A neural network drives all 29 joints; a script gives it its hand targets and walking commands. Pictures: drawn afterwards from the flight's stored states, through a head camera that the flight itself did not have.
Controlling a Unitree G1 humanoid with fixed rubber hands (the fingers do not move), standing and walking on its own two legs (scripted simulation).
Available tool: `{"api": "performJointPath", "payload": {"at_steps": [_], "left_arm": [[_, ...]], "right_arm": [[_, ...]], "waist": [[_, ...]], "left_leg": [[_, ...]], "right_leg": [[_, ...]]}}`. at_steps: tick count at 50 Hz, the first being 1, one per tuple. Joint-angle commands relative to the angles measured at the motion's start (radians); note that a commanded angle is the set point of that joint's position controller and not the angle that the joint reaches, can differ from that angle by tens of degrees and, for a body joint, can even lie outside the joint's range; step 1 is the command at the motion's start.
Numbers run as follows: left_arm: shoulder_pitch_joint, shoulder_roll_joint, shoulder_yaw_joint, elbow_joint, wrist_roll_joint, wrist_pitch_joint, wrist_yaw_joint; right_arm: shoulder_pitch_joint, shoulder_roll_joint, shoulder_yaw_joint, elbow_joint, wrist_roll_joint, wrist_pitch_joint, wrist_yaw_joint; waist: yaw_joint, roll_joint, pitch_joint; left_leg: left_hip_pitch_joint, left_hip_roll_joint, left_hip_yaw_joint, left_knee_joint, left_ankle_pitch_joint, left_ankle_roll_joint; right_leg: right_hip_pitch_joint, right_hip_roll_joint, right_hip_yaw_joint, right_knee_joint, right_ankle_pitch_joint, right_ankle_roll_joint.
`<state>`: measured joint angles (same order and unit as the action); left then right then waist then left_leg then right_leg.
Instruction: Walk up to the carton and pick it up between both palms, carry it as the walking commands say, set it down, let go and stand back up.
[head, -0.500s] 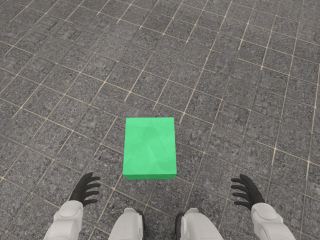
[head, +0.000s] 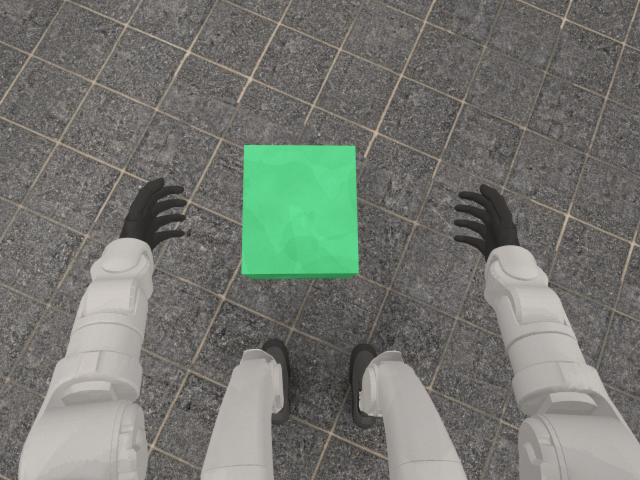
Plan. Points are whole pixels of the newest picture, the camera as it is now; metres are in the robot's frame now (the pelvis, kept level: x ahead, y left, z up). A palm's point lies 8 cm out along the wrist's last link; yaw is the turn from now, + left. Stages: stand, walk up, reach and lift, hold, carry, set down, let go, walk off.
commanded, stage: reach and lift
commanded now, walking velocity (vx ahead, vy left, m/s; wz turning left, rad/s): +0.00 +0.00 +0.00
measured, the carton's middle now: (300, 217) +0.50 +0.04 -0.59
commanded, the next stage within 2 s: none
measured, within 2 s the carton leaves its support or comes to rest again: neither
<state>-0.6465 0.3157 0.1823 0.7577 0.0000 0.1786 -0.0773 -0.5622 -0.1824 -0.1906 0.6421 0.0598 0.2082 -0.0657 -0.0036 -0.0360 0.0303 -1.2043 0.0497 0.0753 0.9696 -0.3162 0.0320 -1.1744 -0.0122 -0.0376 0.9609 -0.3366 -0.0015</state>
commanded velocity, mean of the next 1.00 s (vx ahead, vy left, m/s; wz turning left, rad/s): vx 0.00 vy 0.00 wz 0.00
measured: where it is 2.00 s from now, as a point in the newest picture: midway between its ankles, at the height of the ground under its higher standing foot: (321, 398)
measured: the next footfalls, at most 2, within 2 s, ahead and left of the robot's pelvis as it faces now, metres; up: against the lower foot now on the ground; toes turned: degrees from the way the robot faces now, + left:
none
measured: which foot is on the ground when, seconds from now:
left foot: down 0.00-1.00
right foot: down 0.00-1.00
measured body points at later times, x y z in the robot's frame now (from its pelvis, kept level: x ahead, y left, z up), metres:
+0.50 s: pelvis +0.00 -0.01 -0.03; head +0.33 +0.01 +0.28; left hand +0.48 +0.25 -0.18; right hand +0.49 -0.20 -0.17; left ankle +0.06 +0.10 -0.66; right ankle +0.04 -0.12 -0.66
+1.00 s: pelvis -0.07 +0.00 -0.14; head +0.31 +0.04 +0.10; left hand +0.46 +0.25 -0.33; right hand +0.48 -0.19 -0.31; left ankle +0.06 +0.10 -0.66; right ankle +0.04 -0.13 -0.66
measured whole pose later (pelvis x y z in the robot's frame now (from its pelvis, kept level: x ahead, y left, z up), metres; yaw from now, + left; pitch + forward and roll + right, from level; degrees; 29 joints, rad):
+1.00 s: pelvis -0.07 +0.00 -0.14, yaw +1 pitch +47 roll -1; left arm -1.28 0.37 0.32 0.91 0.00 0.17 0.00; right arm -1.19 -0.32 -0.32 0.77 0.06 0.14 -0.02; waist 0.00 -0.04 0.18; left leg -1.94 0.03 0.06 1.47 -0.35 0.05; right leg -1.91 -0.02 0.00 1.50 -0.41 0.02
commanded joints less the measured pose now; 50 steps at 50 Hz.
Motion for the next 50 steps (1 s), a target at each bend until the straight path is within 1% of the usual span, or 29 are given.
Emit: {"api": "performJointPath", "payload": {"at_steps": [1, 2, 3, 6, 10, 12, 13, 14, 16, 17, 19, 20, 22, 24, 25, 27, 28, 29, 31, 33, 35, 36, 37, 38, 41, 43, 44, 47, 50], "left_arm": [[-0.262, 0.094, 0.1, -0.116, -0.074, -0.101, 0.032], [-0.269, 0.08, 0.098, -0.1, -0.081, -0.106, 0.03], [-0.286, 0.093, 0.116, -0.092, -0.073, -0.108, 0.032], [-0.349, 0.067, 0.1, -0.002, -0.07, -0.1, 0.034], [-0.473, 0.139, 0.158, 0.118, -0.033, -0.11, 0.025], [-0.58, 0.165, 0.171, 0.082, -0.051, -0.11, 0.021], [-0.555, 0.225, 0.233, 0.1, -0.021, -0.115, 0.015], [-0.588, 0.23, 0.235, 0.11, -0.026, -0.119, 0.013], [-0.576, 0.247, 0.253, 0.104, -0.013, -0.121, 0.007], [-0.569, 0.267, 0.279, 0.073, -0.013, -0.132, 0.002], [-0.533, 0.293, 0.29, -0.004, -0.014, -0.135, 0.001], [-0.537, 0.311, 0.295, -0.07, -0.009, -0.144, 0.0], [-0.504, 0.294, 0.271, -0.123, -0.015, -0.147, -0.002], [-0.502, 0.248, 0.244, -0.07, -0.029, -0.158, -0.015], [-0.524, 0.239, 0.243, -0.128, -0.041, -0.162, -0.019], [-0.559, 0.199, 0.2, -0.057, -0.054, -0.162, -0.024], [-0.609, 0.176, 0.169, -0.015, -0.07, -0.158, -0.019], [-0.629, 0.163, 0.159, -0.026, -0.062, -0.161, -0.022], [-0.698, 0.127, 0.116, 0.002, -0.061, -0.158, -0.007], [-0.714, 0.111, 0.129, 0.078, -0.04, -0.144, 0.006], [-0.68, 0.078, 0.108, 0.173, -0.049, -0.111, 0.014], [-0.707, 0.099, 0.118, 0.218, -0.036, -0.092, 0.022], [-0.704, 0.079, 0.105, 0.188, -0.044, -0.079, 0.03], [-0.676, 0.087, 0.113, 0.233, -0.04, -0.07, 0.034], [-0.703, 0.106, 0.106, 0.277, -0.026, -0.041, 0.043], [-0.788, 0.156, 0.106, 0.175, -0.037, -0.022, 0.065], [-0.837, 0.183, 0.099, 0.119, -0.036, -0.017, 0.074], [-1.023, 0.294, 0.057, -0.244, -0.106, -0.023, 0.107], [-1.126, 0.407, 0.053, -0.267, -0.15, -0.01, 0.128]], "right_arm": [[-0.322, -0.22, -0.062, -0.09, 0.072, -0.138, 0.018], [-0.329, -0.23, -0.064, -0.101, 0.068, -0.145, 0.021], [-0.356, -0.234, -0.075, -0.108, 0.057, -0.149, 0.023], [-0.412, -0.243, -0.072, -0.029, 0.028, -0.148, 0.028], [-0.531, -0.212, -0.086, 0.057, 0.015, -0.129, 0.035], [-0.591, -0.217, -0.116, 0.049, -0.005, -0.124, 0.033], [-0.568, -0.193, -0.111, 0.05, -0.012, -0.115, 0.025], [-0.627, -0.172, -0.089, 0.041, 0.015, -0.115, 0.029], [-0.643, -0.172, -0.111, 0.044, -0.009, -0.108, 0.019], [-0.643, -0.147, -0.087, 0.029, -0.002, -0.111, 0.013], [-0.613, -0.185, -0.114, -0.039, -0.027, -0.11, 0.001], [-0.632, -0.186, -0.098, -0.145, -0.017, -0.12, -0.008], [-0.576, -0.17, -0.093, -0.156, -0.004, -0.124, -0.01], [-0.598, -0.137, -0.059, -0.155, 0.014, -0.14, -0.002], [-0.588, -0.144, -0.062, -0.174, 0.011, -0.144, -0.005], [-0.588, -0.131, -0.07, -0.048, -0.001, -0.146, 0.007], [-0.598, -0.162, -0.108, 0.034, -0.014, -0.148, 0.013], [-0.606, -0.164, -0.117, 0.044, -0.018, -0.153, 0.017], [-0.63, -0.217, -0.185, 0.151, -0.038, -0.161, 0.031], [-0.634, -0.221, -0.203, 0.215, -0.037, -0.158, 0.048], [-0.682, -0.248, -0.222, 0.209, -0.033, -0.153, 0.068], [-0.695, -0.286, -0.242, 0.284, -0.055, -0.134, 0.071], [-0.753, -0.318, -0.246, 0.196, -0.059, -0.142, 0.075], [-0.786, -0.33, -0.229, 0.171, -0.069, -0.141, 0.073], [-0.87, -0.332, -0.186, 0.129, -0.071, -0.124, 0.066], [-0.954, -0.353, -0.165, 0.026, -0.041, -0.109, 0.063], [-0.999, -0.365, -0.163, -0.019, -0.024, -0.106, 0.058], [-1.087, -0.392, -0.059, -0.221, 0.083, -0.08, 0.021], [-1.092, -0.416, -0.041, -0.102, 0.107, -0.029, -0.026]], "waist": [[0.054, 0.121, -0.972], [0.028, 0.111, -0.975], [0.048, 0.105, -0.983], [0.035, 0.081, -0.849], [0.057, 0.033, -0.754], [0.024, 0.005, -0.831], [0.062, -0.035, -0.878], [0.086, -0.023, -0.897], [0.067, -0.027, -1.006], [0.092, -0.053, -1.079], [0.057, -0.073, -1.28], [0.072, -0.069, -1.381], [0.066, -0.051, -1.401], [0.08, -0.043, -1.312], [0.065, -0.031, -1.348], [0.038, -0.024, -1.205], [-0.005, 0.005, -1.114], [-0.005, 0.042, -1.1], [-0.047, 0.127, -0.989], [-0.045, 0.148, -0.9], [-0.045, 0.145, -0.872], [-0.058, 0.132, -0.813], [-0.054, 0.14, -0.879], [-0.036, 0.1, -0.853], [-0.016, 0.086, -0.913], [-0.01, 0.059, -1.063], [0.005, 0.093, -1.143], [0.015, 0.071, -1.597], [0.002, 0.046, -1.615]], "left_leg": [[0.636, -0.051, -0.16, 0.129, 0.741, -0.033], [0.635, -0.044, -0.166, 0.127, 0.757, -0.031], [0.623, -0.049, -0.163, 0.128, 0.739, -0.032], [0.45, -0.049, -0.153, 0.095, 0.586, -0.045], [0.19, -0.052, -0.12, 0.091, 0.407, -0.034], [0.136, -0.059, -0.109, 0.096, 0.36, -0.027], [0.125, -0.066, -0.087, 0.102, 0.374, -0.017], [0.095, -0.071, -0.081, 0.099, 0.375, -0.012], [0.073, -0.08, -0.074, 0.09, 0.395, -0.014], [0.039, -0.087, -0.069, 0.096, 0.421, -0.017], [0.056, -0.099, -0.068, 0.094, 0.511, -0.02], [0.066, -0.102, -0.068, 0.107, 0.56, -0.018], [0.11, -0.102, -0.079, 0.097, 0.656, -0.021], [0.078, -0.099, -0.092, 0.11, 0.652, -0.016], [0.072, -0.104, -0.092, 0.117, 0.662, -0.018], [0.026, -0.088, -0.111, 0.14, 0.595, -0.023], [0.035, -0.08, -0.129, 0.169, 0.572, -0.031], [0.087, -0.072, -0.131, 0.185, 0.61, -0.039], [0.17, -0.052, -0.171, 0.245, 0.592, -0.064], [0.174, -0.041, -0.185, 0.292, 0.598, -0.072], [0.144, -0.035, -0.202, 0.335, 0.466, -0.067], [0.047, -0.041, -0.204, 0.35, 0.291, -0.07], [0.046, -0.042, -0.203, 0.355, 0.241, -0.07], [-0.023, -0.058, -0.19, 0.372, 0.165, -0.062], [-0.07, -0.071, -0.155, 0.435, 0.12, -0.052], [0.002, -0.079, -0.156, 0.482, 0.114, -0.043], [0.038, -0.08, -0.147, 0.503, 0.133, -0.042], [0.209, -0.091, -0.104, 0.586, 0.252, -0.034], [0.101, -0.084, -0.053, 0.653, 0.136, -0.029]], "right_leg": [[-0.021, 0.064, 0.045, 0.054, 0.386, -0.002], [-0.056, 0.069, 0.038, 0.05, 0.379, -0.005], [-0.051, 0.063, 0.049, 0.042, 0.371, -0.004], [-0.095, 0.058, 0.041, 0.048, 0.307, 0.003], [-0.095, 0.046, 0.059, 0.08, 0.255, 0.019], [0.003, 0.039, 0.073, 0.088, 0.276, 0.019], [0.061, 0.042, 0.078, 0.085, 0.31, 0.031], [0.104, 0.033, 0.097, 0.078, 0.333, 0.031], [0.222, 0.031, 0.109, 0.082, 0.428, 0.036], [0.322, 0.02, 0.13, 0.095, 0.545, 0.04], [0.506, 0.02, 0.142, 0.121, 0.757, 0.032], [0.589, 0.017, 0.157, 0.129, 0.851, 0.037], [0.606, 0.021, 0.154, 0.128, 0.935, 0.041], [0.523, 0.02, 0.151, 0.131, 0.889, 0.039], [0.539, 0.021, 0.152, 0.139, 0.925, 0.031], [0.353, 0.026, 0.129, 0.173, 0.778, 0.029], [0.161, 0.034, 0.095, 0.193, 0.653, 0.026], [0.053, 0.04, 0.08, 0.192, 0.585, 0.022], [-0.274, 0.054, 0.032, 0.236, 0.375, 0.014], [-0.524, 0.056, 0.019, 0.268, 0.262, 0.016], [-0.64, 0.057, 0.001, 0.315, 0.143, 0.012], [-0.684, 0.054, -0.008, 0.356, 0.045, 0.018], [-0.607, 0.057, -0.004, 0.375, 0.054, 0.009], [-0.602, 0.056, -0.01, 0.406, 0.028, 0.016], [-0.567, 0.055, -0.011, 0.466, 0.01, 0.018], [-0.53, 0.066, -0.032, 0.519, 0.002, 0.028], [-0.514, 0.066, -0.031, 0.541, 0.014, 0.026], [-0.26, 0.076, -0.033, 0.604, 0.11, 0.029], [-0.194, 0.056, -0.016, 0.661, 0.041, 0.025]]}}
